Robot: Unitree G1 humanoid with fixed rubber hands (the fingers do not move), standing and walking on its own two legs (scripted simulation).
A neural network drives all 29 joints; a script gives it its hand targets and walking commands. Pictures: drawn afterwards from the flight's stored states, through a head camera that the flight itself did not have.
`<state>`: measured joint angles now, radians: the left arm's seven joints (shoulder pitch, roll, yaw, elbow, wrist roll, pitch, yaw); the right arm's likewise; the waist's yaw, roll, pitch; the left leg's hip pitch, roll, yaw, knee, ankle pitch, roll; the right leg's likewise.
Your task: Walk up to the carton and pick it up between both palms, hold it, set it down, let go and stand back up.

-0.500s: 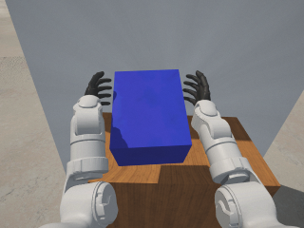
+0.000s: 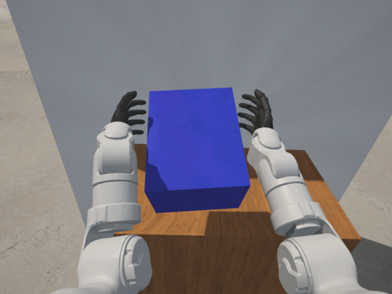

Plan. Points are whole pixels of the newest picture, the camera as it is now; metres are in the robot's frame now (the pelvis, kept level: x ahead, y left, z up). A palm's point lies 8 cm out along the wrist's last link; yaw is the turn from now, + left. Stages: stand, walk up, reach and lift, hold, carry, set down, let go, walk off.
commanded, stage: set down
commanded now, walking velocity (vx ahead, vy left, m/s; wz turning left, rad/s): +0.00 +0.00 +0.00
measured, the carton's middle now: (194, 149) +0.40 +0.00 +0.15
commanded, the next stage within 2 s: none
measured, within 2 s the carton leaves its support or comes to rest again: neither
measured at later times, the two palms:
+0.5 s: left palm (127, 130) +0.41 +0.15 +0.20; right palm (257, 120) +0.40 -0.12 +0.23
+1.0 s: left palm (133, 146) +0.40 +0.14 +0.15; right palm (256, 133) +0.39 -0.13 +0.20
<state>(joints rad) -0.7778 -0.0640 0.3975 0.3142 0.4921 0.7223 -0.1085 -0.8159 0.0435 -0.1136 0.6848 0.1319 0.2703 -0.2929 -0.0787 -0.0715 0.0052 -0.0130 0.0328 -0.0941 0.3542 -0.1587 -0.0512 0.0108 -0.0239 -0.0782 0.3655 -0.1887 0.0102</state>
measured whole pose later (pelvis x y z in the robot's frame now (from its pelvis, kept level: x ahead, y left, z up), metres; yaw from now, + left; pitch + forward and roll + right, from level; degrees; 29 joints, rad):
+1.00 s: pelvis +0.02 +0.00 +0.00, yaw +0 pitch -10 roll +0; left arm -0.64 -0.09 0.40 0.35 0.50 0.39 -0.12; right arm -0.73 0.13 -0.22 0.69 -0.09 -0.16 -0.21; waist -0.08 -0.10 0.11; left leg 0.02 0.03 -0.09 0.31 -0.17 -0.05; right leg 0.04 -0.03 -0.08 0.34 -0.21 0.01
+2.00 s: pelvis +0.04 +0.00 +0.00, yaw +0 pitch -8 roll +0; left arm -0.64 -0.09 0.44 0.61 0.47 0.18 -0.07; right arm -0.71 0.17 -0.38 0.74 -0.28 -0.18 -0.16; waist -0.08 -0.09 0.13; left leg 0.02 0.03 -0.09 0.30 -0.19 -0.05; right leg 0.04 -0.03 -0.08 0.32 -0.22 0.01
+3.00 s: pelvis +0.07 +0.00 +0.00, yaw +0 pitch +1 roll +0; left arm -0.67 -0.09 0.53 0.79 0.47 -0.02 -0.06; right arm -0.71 0.24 -0.54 0.79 -0.43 -0.26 -0.16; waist -0.09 -0.08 0.07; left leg -0.13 0.03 -0.09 0.30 -0.20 -0.05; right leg -0.11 -0.03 -0.08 0.32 -0.22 0.01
